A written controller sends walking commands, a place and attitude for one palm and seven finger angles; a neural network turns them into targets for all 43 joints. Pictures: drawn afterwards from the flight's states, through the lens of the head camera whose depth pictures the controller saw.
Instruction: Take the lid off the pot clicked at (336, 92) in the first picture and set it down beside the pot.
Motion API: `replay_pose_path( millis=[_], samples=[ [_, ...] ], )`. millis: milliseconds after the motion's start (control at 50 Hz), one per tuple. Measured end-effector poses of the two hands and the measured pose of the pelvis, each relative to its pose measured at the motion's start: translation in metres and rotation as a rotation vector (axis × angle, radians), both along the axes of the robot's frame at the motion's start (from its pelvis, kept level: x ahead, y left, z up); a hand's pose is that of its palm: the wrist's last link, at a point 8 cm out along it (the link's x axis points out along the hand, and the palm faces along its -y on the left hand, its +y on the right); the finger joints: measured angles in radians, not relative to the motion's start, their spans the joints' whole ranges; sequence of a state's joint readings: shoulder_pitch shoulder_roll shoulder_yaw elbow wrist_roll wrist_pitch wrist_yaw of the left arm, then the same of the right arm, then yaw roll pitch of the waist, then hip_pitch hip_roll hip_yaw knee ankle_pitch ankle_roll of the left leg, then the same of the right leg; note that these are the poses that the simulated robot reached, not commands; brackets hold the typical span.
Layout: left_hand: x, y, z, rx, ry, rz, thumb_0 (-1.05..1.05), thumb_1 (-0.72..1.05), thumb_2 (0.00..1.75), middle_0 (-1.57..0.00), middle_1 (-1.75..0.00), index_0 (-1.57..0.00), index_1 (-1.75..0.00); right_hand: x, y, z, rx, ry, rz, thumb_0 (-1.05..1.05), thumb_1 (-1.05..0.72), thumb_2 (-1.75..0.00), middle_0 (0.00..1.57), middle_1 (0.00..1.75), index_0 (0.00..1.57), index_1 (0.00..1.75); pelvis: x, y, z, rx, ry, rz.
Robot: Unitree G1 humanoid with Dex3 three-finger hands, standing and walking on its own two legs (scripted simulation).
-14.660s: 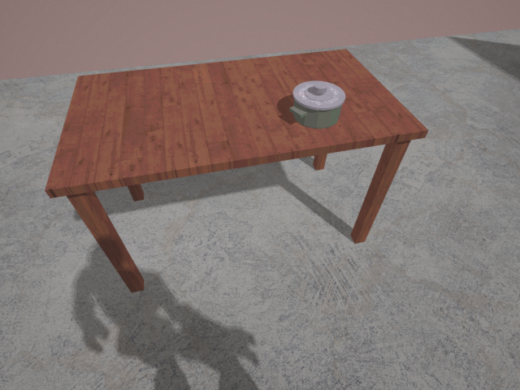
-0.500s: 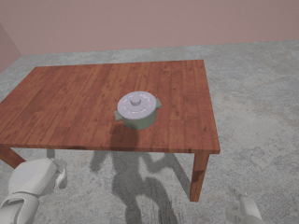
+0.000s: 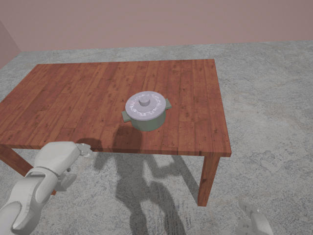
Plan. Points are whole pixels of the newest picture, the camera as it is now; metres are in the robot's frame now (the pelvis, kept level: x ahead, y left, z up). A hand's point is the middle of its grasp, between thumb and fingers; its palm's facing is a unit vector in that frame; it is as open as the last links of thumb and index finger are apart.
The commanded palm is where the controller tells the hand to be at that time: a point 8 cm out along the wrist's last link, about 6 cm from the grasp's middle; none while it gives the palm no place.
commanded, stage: reach forward and open the fingers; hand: left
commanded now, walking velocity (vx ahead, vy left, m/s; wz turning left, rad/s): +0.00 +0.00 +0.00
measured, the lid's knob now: (144, 100) +0.59 +0.13 -0.02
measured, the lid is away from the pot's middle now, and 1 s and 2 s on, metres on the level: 0.00 0.00 0.00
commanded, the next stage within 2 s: move the open hand above the knob in 0.28 s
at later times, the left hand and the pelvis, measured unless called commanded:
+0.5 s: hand (83, 151) +0.31 +0.25 +0.05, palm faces -0.30 -0.04 -0.95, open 10.1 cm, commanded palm +0.30 +0.24 +0.11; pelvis +0.01 +0.02 +0.00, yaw +0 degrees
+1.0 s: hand (109, 132) +0.38 +0.19 +0.04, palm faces -0.34 -0.05 -0.94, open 10.2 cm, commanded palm +0.39 +0.20 +0.11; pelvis +0.03 +0.01 +0.00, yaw +1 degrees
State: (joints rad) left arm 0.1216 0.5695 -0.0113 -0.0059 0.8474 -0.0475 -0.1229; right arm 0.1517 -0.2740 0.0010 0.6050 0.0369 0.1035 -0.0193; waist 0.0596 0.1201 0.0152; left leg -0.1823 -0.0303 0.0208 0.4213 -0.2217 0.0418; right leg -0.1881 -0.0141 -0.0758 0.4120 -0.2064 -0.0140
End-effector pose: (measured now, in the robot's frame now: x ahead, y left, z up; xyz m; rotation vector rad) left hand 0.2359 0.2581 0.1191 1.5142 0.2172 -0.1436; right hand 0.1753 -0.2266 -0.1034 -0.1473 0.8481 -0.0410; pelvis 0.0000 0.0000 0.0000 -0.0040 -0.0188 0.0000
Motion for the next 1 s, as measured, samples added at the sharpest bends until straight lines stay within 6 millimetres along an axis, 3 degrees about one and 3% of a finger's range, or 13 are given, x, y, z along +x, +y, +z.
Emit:
replay_pose_path(
  millis=[60, 180, 320, 460, 560, 620, 700, 780, 840, 900, 960, 1000],
  samples=[
    [0.007, 0.004, -0.004, -0.027, 0.007, 0.044, 0.00, -0.10, 1.22, -0.87, -0.25, -0.88, -0.25, -0.006, 0.003, -0.002, 0.020, 0.010, -0.007, 0.02, -0.91, -0.90, 0.20, 0.30, 0.20, 0.30, -0.001, 0.003, 0.000, 0.000, 0.003, -0.001],
    [0.019, -0.013, -0.013, -0.015, 0.054, -0.048, 0.00, -0.19, 1.25, -0.83, -0.14, -0.84, -0.14, -0.009, 0.008, -0.003, 0.013, 0.013, -0.017, 0.02, -0.90, -0.90, 0.20, 0.30, 0.20, 0.30, 0.000, 0.010, 0.000, 0.001, 0.004, -0.008],
    [0.043, 0.002, -0.002, -0.026, -0.009, 0.007, 0.00, -0.22, 1.26, -0.81, -0.09, -0.82, -0.10, -0.007, 0.009, 0.001, 0.013, 0.016, -0.027, 0.01, -0.91, -0.90, 0.20, 0.30, 0.20, 0.30, 0.003, 0.013, 0.001, 0.001, 0.014, -0.005],
    [0.059, -0.008, -0.021, -0.002, 0.086, -0.020, 0.00, -0.23, 1.27, -0.81, -0.08, -0.82, -0.09, 0.001, 0.008, -0.001, -0.001, 0.033, -0.019, 0.01, -0.91, -0.90, 0.20, 0.30, 0.20, 0.30, 0.008, 0.016, 0.000, 0.000, 0.026, 0.003],
    [0.077, -0.012, 0.000, -0.018, 0.019, -0.034, 0.00, -0.24, 1.27, -0.81, -0.08, -0.82, -0.09, 0.008, 0.008, 0.000, 0.001, 0.018, -0.020, 0.01, -0.91, -0.90, 0.20, 0.30, 0.20, 0.30, 0.015, 0.016, 0.000, 0.000, 0.034, 0.012],
    [0.086, -0.013, -0.004, -0.040, 0.029, 0.000, 0.00, -0.24, 1.27, -0.81, -0.08, -0.82, -0.08, 0.010, 0.010, -0.001, 0.028, 0.016, -0.018, 0.01, -0.91, -0.90, 0.20, 0.30, 0.20, 0.30, 0.018, 0.016, 0.000, 0.000, 0.044, 0.009],
    [0.096, -0.026, -0.024, -0.025, 0.117, -0.012, 0.00, -0.24, 1.27, -0.81, -0.08, -0.82, -0.08, 0.011, 0.009, -0.002, 0.029, 0.035, -0.016, 0.01, -0.91, -0.90, 0.20, 0.30, 0.20, 0.30, 0.020, 0.015, -0.001, 0.001, 0.051, 0.006],
    [0.108, -0.041, -0.008, -0.015, 0.057, -0.098, 0.00, -0.24, 1.27, -0.81, -0.08, -0.82, -0.08, 0.010, 0.006, -0.003, 0.005, 0.044, -0.019, 0.01, -0.91, -0.90, 0.20, 0.30, 0.20, 0.30, 0.024, 0.013, -0.001, 0.001, 0.056, 0.011],
    [0.123, -0.035, 0.001, -0.020, 0.006, -0.054, 0.00, -0.24, 1.28, -0.81, -0.08, -0.82, -0.08, 0.008, 0.004, -0.006, 0.015, 0.062, -0.029, 0.01, -0.91, -0.90, 0.20, 0.30, 0.20, 0.30, 0.026, 0.010, -0.001, 0.001, 0.065, 0.011],
    [0.135, -0.031, -0.012, -0.016, 0.059, 0.030, 0.00, -0.24, 1.28, -0.81, -0.08, -0.82, -0.08, 0.004, 0.001, -0.010, 0.035, 0.093, -0.037, 0.01, -0.91, -0.90, 0.20, 0.30, 0.20, 0.30, 0.026, 0.008, -0.002, 0.002, 0.078, 0.007],
    [0.140, -0.047, -0.024, -0.014, 0.121, 0.000, 0.00, -0.24, 1.28, -0.81, -0.08, -0.82, -0.08, -0.001, -0.003, -0.013, 0.029, 0.116, -0.046, 0.01, -0.91, -0.90, 0.20, 0.30, 0.20, 0.30, 0.027, 0.007, -0.002, 0.003, 0.087, 0.009],
    [0.144, -0.061, -0.019, -0.014, 0.111, -0.067, 0.00, -0.24, 1.28, -0.81, -0.08, -0.82, -0.08, -0.002, -0.006, -0.014, 0.013, 0.120, -0.054, 0.01, -0.91, -0.90, 0.20, 0.30, 0.20, 0.30, 0.028, 0.007, -0.003, 0.003, 0.088, 0.010]
  ],
)
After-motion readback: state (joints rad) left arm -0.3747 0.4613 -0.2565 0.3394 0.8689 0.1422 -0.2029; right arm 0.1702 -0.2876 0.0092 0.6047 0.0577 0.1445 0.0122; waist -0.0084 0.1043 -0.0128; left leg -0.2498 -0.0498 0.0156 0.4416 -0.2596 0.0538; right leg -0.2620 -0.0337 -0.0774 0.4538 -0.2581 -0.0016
